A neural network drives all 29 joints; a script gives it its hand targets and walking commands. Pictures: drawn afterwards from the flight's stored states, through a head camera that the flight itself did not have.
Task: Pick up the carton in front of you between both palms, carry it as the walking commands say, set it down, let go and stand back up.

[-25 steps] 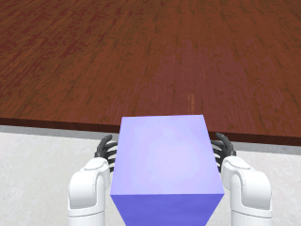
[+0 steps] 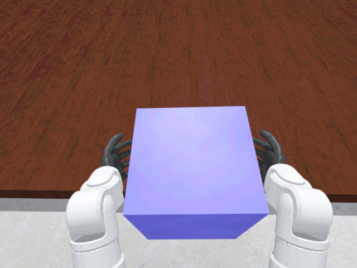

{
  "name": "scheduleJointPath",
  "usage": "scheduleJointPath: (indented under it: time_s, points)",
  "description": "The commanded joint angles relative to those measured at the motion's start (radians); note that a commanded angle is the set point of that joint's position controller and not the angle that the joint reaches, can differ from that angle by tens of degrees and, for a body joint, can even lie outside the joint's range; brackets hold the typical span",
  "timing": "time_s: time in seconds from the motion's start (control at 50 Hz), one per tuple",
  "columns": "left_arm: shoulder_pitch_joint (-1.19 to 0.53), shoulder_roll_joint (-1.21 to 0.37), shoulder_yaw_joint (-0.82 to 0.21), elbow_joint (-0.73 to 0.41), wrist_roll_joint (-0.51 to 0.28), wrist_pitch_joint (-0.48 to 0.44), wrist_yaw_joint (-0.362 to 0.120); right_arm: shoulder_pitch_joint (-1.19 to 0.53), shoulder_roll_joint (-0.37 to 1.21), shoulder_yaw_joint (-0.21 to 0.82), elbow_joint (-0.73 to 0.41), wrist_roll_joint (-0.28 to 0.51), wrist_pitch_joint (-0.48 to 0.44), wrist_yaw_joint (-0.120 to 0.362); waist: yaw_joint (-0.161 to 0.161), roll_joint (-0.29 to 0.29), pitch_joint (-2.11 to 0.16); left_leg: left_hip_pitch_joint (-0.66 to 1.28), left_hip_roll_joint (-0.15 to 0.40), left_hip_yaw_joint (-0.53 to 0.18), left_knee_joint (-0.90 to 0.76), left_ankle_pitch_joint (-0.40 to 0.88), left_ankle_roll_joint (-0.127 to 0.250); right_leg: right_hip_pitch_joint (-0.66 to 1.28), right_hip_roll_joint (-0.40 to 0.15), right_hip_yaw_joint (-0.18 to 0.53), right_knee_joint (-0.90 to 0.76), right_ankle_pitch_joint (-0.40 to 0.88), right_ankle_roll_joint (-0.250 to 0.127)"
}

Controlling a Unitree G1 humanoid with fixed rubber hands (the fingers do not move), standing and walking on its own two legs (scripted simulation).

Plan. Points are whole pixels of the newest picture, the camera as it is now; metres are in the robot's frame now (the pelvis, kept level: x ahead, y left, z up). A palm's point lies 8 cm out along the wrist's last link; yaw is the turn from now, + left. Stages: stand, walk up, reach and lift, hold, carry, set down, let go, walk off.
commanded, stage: carry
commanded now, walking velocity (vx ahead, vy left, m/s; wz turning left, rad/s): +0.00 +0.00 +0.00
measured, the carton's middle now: (191, 180) +0.31 +0.00 +0.04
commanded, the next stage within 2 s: none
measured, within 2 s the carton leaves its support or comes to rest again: neither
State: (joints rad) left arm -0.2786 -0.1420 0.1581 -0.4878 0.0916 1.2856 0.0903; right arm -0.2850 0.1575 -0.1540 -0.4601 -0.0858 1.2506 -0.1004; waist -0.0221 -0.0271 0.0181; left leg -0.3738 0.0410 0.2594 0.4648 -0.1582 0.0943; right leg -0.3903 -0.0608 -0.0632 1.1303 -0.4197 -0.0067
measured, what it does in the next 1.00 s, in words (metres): walks ahead: right foot, then left foot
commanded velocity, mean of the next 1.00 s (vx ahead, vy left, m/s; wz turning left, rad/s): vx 0.00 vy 0.00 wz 0.00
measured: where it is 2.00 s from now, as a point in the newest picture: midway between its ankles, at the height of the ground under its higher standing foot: outside the picture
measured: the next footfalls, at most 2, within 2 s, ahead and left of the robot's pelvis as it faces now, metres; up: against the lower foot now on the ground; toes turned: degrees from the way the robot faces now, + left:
right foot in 0.24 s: +0.24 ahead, -0.10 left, +0.00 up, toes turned -2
left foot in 0.84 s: +0.20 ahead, +0.10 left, +0.00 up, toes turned +9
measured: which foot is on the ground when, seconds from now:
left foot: down 0.00-0.74, up 0.76-0.82, down 0.84-1.00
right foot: up 0.00-0.22, down 0.24-1.00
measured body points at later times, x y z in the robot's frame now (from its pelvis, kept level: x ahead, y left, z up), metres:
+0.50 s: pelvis +0.16 -0.02 -0.01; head +0.23 -0.02 +0.44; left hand +0.56 +0.15 +0.13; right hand +0.58 -0.15 +0.13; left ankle +0.06 +0.07 -0.73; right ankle +0.20 -0.11 -0.73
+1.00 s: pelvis +0.22 +0.02 +0.00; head +0.27 +0.04 +0.45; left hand +0.58 +0.20 +0.09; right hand +0.59 -0.10 +0.10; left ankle +0.16 +0.10 -0.73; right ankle +0.20 -0.10 -0.73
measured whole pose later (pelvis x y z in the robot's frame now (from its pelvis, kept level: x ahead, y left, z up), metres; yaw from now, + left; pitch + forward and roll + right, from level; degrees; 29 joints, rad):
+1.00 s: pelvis +0.22 +0.02 +0.00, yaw +3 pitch +5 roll -1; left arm -0.62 -0.03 0.21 -0.02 0.05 1.20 0.12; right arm -0.58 0.08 -0.25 -0.05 -0.09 1.17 -0.12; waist 0.01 -0.02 0.02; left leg -0.26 -0.01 0.10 0.52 -0.35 0.06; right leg -0.34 -0.04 -0.09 0.60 -0.34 0.00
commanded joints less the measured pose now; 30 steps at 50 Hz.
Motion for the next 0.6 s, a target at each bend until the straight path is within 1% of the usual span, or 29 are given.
scheduleJointPath:
  time_s: [0.0,0.04,0.08,0.12,0.14,0.16,0.18,0.2,0.22,0.24,0.26,0.28,0.3,0.32,0.34,0.36,0.38,0.4,0.44,0.48,0.5,0.52,0.54,0.56,0.58]
  points:
    - [-0.599,-0.735,-0.755,-0.060,-0.401,-0.005,-0.199,-0.567,0.722,0.727,-0.076,0.424,0.027,0.235,0.009,0.122,-0.448,0.440,0.245,-0.211,-0.135,0.635,0.035,-0.084,-0.022,0.018,-0.152,0.063,-0.003]
    - [-0.651,-0.703,-0.751,-0.003,-0.395,0.003,-0.185,-0.635,0.671,0.720,-0.035,0.427,0.038,0.232,0.005,0.144,-0.449,0.410,0.220,-0.141,-0.109,0.706,0.045,-0.037,0.010,-0.019,-0.305,0.076,0.003]
    - [-0.707,-0.670,-0.730,0.069,-0.392,0.019,-0.175,-0.679,0.636,0.696,0.045,0.428,0.054,0.231,-0.002,0.181,-0.436,0.397,0.209,-0.109,-0.079,0.724,0.062,-0.028,0.035,-0.051,-0.413,0.134,0.000]
    - [-0.793,-0.664,-0.702,0.138,-0.405,0.035,-0.173,-0.747,0.629,0.665,0.125,0.431,0.065,0.232,-0.011,0.200,-0.429,0.383,0.204,-0.102,-0.048,0.677,0.063,-0.015,0.039,-0.066,-0.477,0.210,-0.006]
    - [-0.829,-0.669,-0.688,0.170,-0.415,0.043,-0.175,-0.780,0.637,0.651,0.159,0.433,0.071,0.231,-0.010,0.197,-0.426,0.371,0.198,-0.100,-0.025,0.623,0.056,0.001,0.037,-0.072,-0.516,0.253,-0.011]
    - [-0.872,-0.679,-0.674,0.202,-0.424,0.048,-0.178,-0.830,0.649,0.640,0.190,0.436,0.074,0.231,-0.003,0.180,-0.421,0.351,0.184,-0.090,0.010,0.555,0.040,0.036,0.036,-0.083,-0.581,0.322,-0.016]
    - [-0.913,-0.691,-0.660,0.238,-0.430,0.052,-0.182,-0.877,0.663,0.630,0.225,0.438,0.077,0.230,0.008,0.155,-0.411,0.317,0.165,-0.077,0.054,0.466,0.012,0.096,0.032,-0.096,-0.681,0.438,-0.020]
    - [-0.950,-0.702,-0.647,0.280,-0.434,0.056,-0.187,-0.918,0.678,0.623,0.264,0.437,0.079,0.228,0.017,0.128,-0.402,0.263,0.149,-0.088,0.088,0.353,-0.021,0.172,0.010,-0.077,-0.723,0.522,-0.027]
    - [-0.985,-0.706,-0.632,0.324,-0.440,0.059,-0.193,-0.946,0.685,0.612,0.308,0.434,0.080,0.224,0.022,0.075,-0.421,0.174,0.134,-0.093,0.138,0.184,-0.051,0.284,-0.083,0.005,-0.700,0.728,-0.040]
    - [-1.031,-0.715,-0.612,0.371,-0.440,0.056,-0.198,-0.995,0.703,0.603,0.336,0.439,0.086,0.218,0.017,-0.027,-0.452,0.100,0.071,-0.116,0.170,-0.038,-0.082,0.376,-0.195,0.117,-0.625,1.030,-0.102]
    - [-1.049,-0.737,-0.591,0.415,-0.444,0.048,-0.200,-1.053,0.724,0.599,0.352,0.451,0.091,0.214,0.027,-0.119,-0.481,0.092,0.042,-0.149,0.146,-0.153,-0.092,0.406,-0.223,0.168,-0.620,1.014,-0.149]
    - [-1.074,-0.760,-0.572,0.435,-0.452,0.040,-0.201,-1.116,0.752,0.596,0.367,0.465,0.088,0.212,0.030,-0.137,-0.478,0.121,0.038,-0.156,0.128,-0.169,-0.092,0.381,-0.209,0.163,-0.635,0.951,-0.148]
    - [-1.120,-0.787,-0.559,0.441,-0.459,0.032,-0.200,-1.176,0.787,0.593,0.380,0.482,0.082,0.212,0.030,-0.113,-0.491,0.168,0.041,-0.163,0.104,-0.122,-0.089,0.368,-0.185,0.134,-0.623,0.939,-0.133]
    - [-1.163,-0.808,-0.552,0.444,-0.464,0.026,-0.198,-1.221,0.822,0.591,0.394,0.500,0.076,0.212,0.027,-0.097,-0.509,0.201,0.047,-0.165,0.084,-0.050,-0.089,0.369,-0.163,0.102,-0.591,0.969,-0.121]
    - [-1.194,-0.825,-0.542,0.445,-0.470,0.019,-0.193,-1.251,0.850,0.584,0.409,0.513,0.070,0.210,0.025,-0.095,-0.527,0.223,0.052,-0.165,0.067,0.023,-0.088,0.369,-0.143,0.076,-0.563,0.969,-0.113]
    - [-1.229,-0.838,-0.533,0.441,-0.476,0.016,-0.188,-1.281,0.872,0.574,0.421,0.519,0.064,0.206,0.029,-0.054,-0.547,0.252,0.064,-0.169,0.113,0.163,-0.087,0.356,-0.127,0.051,-0.532,0.979,-0.107]
    - [-1.251,-0.849,-0.520,0.442,-0.476,0.015,-0.182,-1.289,0.887,0.558,0.436,0.521,0.061,0.202,0.029,-0.032,-0.565,0.268,0.069,-0.172,0.137,0.256,-0.088,0.348,-0.119,0.041,-0.508,1.005,-0.110]
    - [-1.260,-0.854,-0.506,0.450,-0.471,0.015,-0.177,-1.288,0.899,0.541,0.456,0.518,0.059,0.197,0.028,-0.026,-0.577,0.266,0.069,-0.172,0.154,0.291,-0.090,0.350,-0.117,0.034,-0.495,1.047,-0.115]
    - [-1.258,-0.869,-0.485,0.476,-0.456,0.015,-0.172,-1.268,0.918,0.508,0.495,0.499,0.055,0.190,0.027,-0.034,-0.600,0.227,0.054,-0.169,0.160,0.257,-0.098,0.398,-0.127,0.045,-0.490,1.151,-0.132]
    - [-1.250,-0.898,-0.479,0.501,-0.445,0.008,-0.173,-1.243,0.945,0.488,0.524,0.476,0.048,0.190,0.029,-0.066,-0.605,0.179,0.026,-0.159,0.101,0.128,-0.106,0.468,-0.139,0.062,-0.501,1.260,-0.146]
    - [-1.243,-0.918,-0.482,0.509,-0.440,0.003,-0.175,-1.230,0.962,0.482,0.534,0.465,0.043,0.193,0.029,-0.075,-0.603,0.175,0.016,-0.154,0.061,0.095,-0.109,0.490,-0.139,0.064,-0.506,1.281,-0.146]
    - [-1.232,-0.939,-0.488,0.514,-0.436,-0.005,-0.177,-1.214,0.979,0.479,0.540,0.453,0.037,0.197,0.030,-0.072,-0.602,0.193,0.013,-0.151,0.028,0.119,-0.111,0.492,-0.133,0.059,-0.509,1.268,-0.139]
    - [-1.218,-0.961,-0.496,0.512,-0.430,-0.013,-0.179,-1.195,0.995,0.478,0.543,0.442,0.029,0.201,0.030,-0.055,-0.605,0.232,0.018,-0.150,0.012,0.202,-0.112,0.471,-0.120,0.046,-0.510,1.220,-0.129]
    - [-1.206,-0.981,-0.507,0.499,-0.425,-0.023,-0.179,-1.178,1.008,0.479,0.537,0.432,0.021,0.205,0.028,-0.025,-0.610,0.289,0.031,-0.152,0.015,0.333,-0.111,0.427,-0.101,0.026,-0.507,1.133,-0.116]
    - [-1.202,-0.999,-0.523,0.478,-0.422,-0.034,-0.179,-1.166,1.017,0.485,0.521,0.425,0.011,0.208,0.025,0.016,-0.614,0.356,0.051,-0.155,0.041,0.495,-0.108,0.363,-0.075,-0.003,-0.507,1.016,-0.100]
